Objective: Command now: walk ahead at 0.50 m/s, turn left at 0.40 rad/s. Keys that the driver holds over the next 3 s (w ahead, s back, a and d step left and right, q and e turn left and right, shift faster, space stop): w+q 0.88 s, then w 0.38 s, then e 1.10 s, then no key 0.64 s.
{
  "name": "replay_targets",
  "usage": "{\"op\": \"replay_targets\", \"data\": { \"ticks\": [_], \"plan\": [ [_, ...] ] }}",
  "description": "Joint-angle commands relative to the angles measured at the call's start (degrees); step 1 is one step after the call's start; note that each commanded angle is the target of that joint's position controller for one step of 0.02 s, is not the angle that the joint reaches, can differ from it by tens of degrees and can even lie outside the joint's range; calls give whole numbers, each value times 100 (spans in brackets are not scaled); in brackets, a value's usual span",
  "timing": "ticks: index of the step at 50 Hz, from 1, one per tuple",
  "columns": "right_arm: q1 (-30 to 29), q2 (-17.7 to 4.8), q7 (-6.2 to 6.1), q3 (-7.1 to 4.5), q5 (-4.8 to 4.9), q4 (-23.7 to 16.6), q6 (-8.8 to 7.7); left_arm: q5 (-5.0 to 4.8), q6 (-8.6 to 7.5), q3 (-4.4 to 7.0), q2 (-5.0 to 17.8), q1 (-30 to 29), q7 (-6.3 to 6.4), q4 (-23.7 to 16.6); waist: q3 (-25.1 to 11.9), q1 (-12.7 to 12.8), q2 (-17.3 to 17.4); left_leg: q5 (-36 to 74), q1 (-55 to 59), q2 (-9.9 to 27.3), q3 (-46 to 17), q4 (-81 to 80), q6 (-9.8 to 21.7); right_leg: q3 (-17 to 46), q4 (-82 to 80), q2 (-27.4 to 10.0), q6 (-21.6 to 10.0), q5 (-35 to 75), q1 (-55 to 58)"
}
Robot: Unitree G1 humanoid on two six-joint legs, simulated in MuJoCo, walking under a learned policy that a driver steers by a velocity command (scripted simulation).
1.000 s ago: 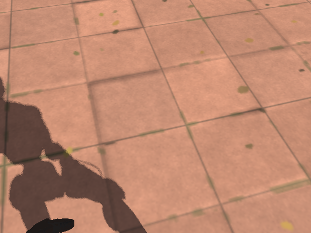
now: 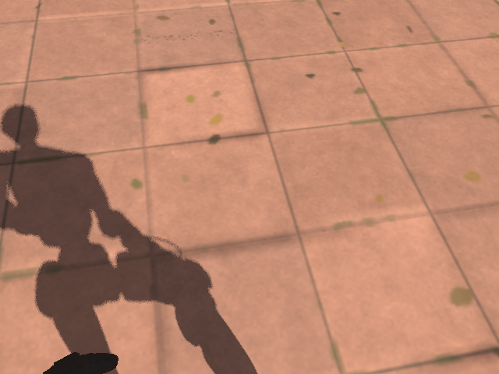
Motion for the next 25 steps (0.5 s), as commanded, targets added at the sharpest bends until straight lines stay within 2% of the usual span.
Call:
{"op": "replay_targets", "data": {
  "ticks": [1,3,4,5,6,7,8,9,10,11,13,16,19,21,25],
  "plan": [
    [30,-1049,-89,-284,41,-271,7,-43,-157,169,626,-424,-57,-455,63,226,755,916,-276,1553,-1212,-108,803,-16,-439,191,-83,-91,599],
    [-52,-1060,-112,-305,12,-291,67,-55,-206,245,789,-36,-58,-358,-78,477,892,1112,-225,1579,-1378,333,682,-111,-584,243,-234,-553,1196],
    [-69,-914,-111,-253,-14,-319,84,-38,-225,348,964,558,-23,-187,-408,762,836,1461,-371,1306,-1251,967,536,-193,-740,261,-392,-682,2054],
    [-116,-575,-94,-125,-88,-450,84,59,-249,452,1265,1439,26,-61,-1190,1150,463,961,-1048,912,-978,2426,338,422,-548,-456,-725,-830,3494],
    [515,-57,-83,24,-35,-657,8,114,-166,597,1773,2007,53,58,-2012,970,-1073,-1175,-3147,66,-229,4451,-84,2652,-831,-1808,-1505,-1789,5563],
    [552,-414,-89,-34,92,-641,-36,55,-137,493,1360,2040,18,74,-2039,1019,-1365,-2043,-3988,252,-619,5475,-121,3763,-1383,-1989,-1685,-2837,5539],
    [128,-868,-93,-167,159,-673,-21,25,-126,376,937,1711,25,5,-1259,1050,-803,-1572,-4283,524,-697,5806,-102,2960,-1502,-1788,-1437,-3029,4881],
    [-164,-892,-105,-190,122,-723,12,33,-110,318,758,1376,29,-26,-828,941,-457,-1108,-4176,749,-542,5763,-120,2194,-1577,-1565,-1276,-2510,4202],
    [-328,-836,-100,-207,63,-761,45,44,-96,266,574,1102,28,-7,-485,818,-343,-761,-4019,903,-513,5516,-150,1646,-1744,-1333,-1219,-1981,3614],
    [-338,-755,-76,-228,46,-788,101,83,-105,240,484,941,39,14,-317,670,-481,-523,-3774,1062,-530,5322,-163,1214,-1904,-1183,-1170,-1618,3195],
    [-329,-526,-32,-199,62,-842,211,88,-153,280,533,846,50,89,-170,561,-462,-289,-3525,1161,-424,5155,-214,642,-2197,-1088,-1223,-1141,2777],
    [-607,-427,-23,-175,15,-1031,282,78,-205,359,739,902,80,220,-14,549,-195,215,-3760,1204,-433,4621,-310,55,-2405,-1140,-1345,-506,2753],
    [-963,-366,61,-139,20,-1156,243,70,-167,392,873,947,110,286,57,655,-98,1056,-3717,1163,-280,3679,-297,-577,-2445,-1023,-1265,-151,2922],
    [-1380,-290,145,-96,16,-1285,211,49,-124,413,973,1061,130,325,166,818,-32,1437,-3596,1105,-51,3064,-249,-905,-2445,-997,-1204,-78,3019],
    [-2007,-283,277,-69,23,-1592,218,-51,10,475,1170,1408,137,460,379,1004,15,1280,-3630,1005,251,2349,-74,-1227,-2284,-1187,-1086,123,3623]
  ]
}}
Next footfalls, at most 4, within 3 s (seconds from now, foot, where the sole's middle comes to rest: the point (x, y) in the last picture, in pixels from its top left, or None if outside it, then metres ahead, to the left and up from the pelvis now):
0.10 right None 0.23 -0.15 -0.78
0.62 left None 0.44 0.18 -0.78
1.12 right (185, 270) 0.79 0.13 -0.78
1.56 left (83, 262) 0.84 0.44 -0.78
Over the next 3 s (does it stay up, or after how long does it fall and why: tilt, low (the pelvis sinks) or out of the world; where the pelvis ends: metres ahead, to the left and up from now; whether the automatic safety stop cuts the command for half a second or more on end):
stays up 0.81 0.25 -0.01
